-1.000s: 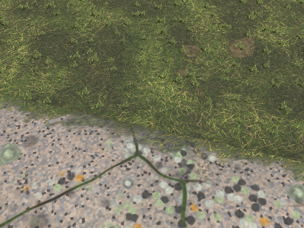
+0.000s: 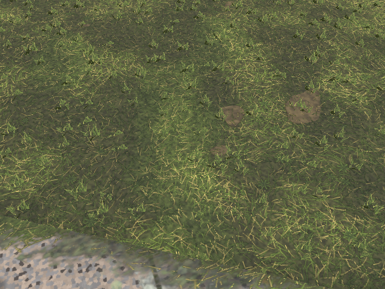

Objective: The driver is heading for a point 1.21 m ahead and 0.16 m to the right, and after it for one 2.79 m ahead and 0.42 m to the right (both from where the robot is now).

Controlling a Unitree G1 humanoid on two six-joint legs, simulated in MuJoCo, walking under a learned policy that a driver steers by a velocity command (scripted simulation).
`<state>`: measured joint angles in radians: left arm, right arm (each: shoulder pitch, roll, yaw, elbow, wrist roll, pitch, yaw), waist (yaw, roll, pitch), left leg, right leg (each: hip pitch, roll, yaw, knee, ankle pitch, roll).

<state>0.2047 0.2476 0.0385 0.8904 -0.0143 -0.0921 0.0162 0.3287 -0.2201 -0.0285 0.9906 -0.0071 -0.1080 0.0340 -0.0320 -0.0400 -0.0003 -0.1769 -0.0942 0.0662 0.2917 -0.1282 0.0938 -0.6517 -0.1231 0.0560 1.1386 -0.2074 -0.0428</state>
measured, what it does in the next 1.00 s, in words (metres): walks ahead: right foot, then left foot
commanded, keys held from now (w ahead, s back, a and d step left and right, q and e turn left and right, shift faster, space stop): w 1.00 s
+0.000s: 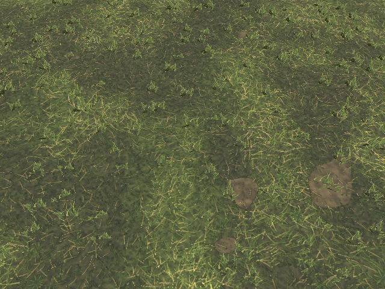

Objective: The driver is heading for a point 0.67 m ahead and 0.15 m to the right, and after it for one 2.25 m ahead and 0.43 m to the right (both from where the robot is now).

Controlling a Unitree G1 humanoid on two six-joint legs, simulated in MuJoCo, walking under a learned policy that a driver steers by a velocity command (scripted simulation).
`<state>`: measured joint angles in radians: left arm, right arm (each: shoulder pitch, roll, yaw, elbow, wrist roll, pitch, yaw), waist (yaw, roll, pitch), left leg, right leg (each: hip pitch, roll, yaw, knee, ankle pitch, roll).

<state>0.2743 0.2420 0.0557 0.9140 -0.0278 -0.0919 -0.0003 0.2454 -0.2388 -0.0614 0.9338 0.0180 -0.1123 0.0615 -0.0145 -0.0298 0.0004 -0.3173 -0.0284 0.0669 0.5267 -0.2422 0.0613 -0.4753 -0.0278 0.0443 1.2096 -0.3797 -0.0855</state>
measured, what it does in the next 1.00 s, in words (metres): goes down: right foot 0.11 m lower, then left foot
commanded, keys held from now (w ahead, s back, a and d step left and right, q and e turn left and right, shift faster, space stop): w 0.82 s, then no key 0.18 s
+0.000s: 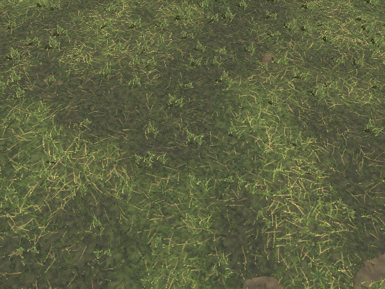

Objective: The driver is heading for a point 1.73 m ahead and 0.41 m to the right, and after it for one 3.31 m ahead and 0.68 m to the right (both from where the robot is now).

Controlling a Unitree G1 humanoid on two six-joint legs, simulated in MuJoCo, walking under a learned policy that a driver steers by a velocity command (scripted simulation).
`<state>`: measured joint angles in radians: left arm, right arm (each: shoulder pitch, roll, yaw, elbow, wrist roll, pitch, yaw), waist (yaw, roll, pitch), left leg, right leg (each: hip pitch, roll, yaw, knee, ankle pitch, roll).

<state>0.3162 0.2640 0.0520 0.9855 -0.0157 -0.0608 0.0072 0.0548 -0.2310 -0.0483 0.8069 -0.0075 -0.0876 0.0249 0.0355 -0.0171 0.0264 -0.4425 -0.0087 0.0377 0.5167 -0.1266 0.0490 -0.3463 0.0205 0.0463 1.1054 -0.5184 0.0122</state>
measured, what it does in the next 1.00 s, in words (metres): steps on the spot: right foot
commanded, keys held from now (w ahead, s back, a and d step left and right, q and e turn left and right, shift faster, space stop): no key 1.00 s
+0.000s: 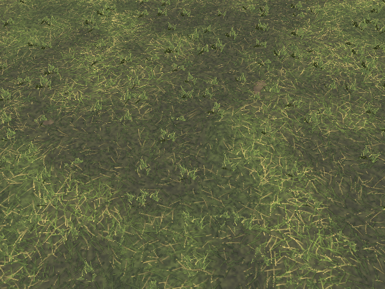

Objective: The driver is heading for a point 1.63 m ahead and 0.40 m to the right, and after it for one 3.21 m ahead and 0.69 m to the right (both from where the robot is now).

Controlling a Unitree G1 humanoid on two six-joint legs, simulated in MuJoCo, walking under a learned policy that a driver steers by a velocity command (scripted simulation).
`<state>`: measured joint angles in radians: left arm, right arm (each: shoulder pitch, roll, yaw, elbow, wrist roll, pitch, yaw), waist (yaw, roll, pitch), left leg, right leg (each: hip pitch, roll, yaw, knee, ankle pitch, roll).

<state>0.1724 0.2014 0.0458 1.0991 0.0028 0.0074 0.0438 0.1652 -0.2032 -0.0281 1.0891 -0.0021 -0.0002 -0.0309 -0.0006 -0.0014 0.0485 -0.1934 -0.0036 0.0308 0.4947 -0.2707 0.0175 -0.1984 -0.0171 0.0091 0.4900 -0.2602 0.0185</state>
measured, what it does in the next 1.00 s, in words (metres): lifts its left foot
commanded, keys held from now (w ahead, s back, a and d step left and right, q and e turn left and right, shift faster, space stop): no key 0.62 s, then w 0.38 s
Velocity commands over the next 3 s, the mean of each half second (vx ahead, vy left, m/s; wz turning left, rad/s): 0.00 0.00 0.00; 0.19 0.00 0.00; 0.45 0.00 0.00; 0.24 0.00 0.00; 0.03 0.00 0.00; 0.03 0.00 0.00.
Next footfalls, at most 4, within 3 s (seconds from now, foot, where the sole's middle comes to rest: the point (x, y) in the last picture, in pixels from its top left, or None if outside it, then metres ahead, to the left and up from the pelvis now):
1.40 left None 0.48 0.07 -0.77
1.86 right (240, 238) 0.69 -0.15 -0.77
2.14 left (174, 260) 0.61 0.10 -0.77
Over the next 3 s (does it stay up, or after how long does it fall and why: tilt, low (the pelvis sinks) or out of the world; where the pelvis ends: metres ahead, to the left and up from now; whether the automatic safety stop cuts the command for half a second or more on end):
stays up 0.63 -0.02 -0.01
